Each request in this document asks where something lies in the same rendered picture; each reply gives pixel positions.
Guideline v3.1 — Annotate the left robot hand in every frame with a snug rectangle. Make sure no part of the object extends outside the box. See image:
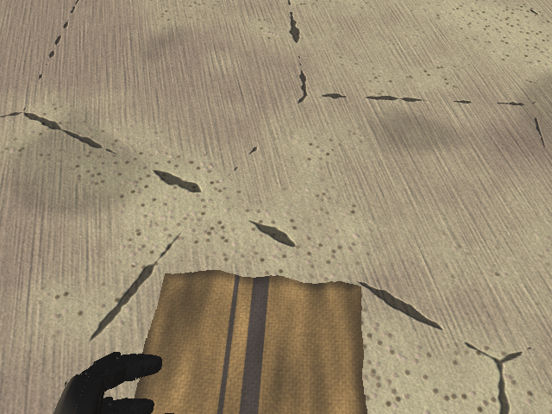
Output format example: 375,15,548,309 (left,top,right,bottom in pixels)
53,352,174,414

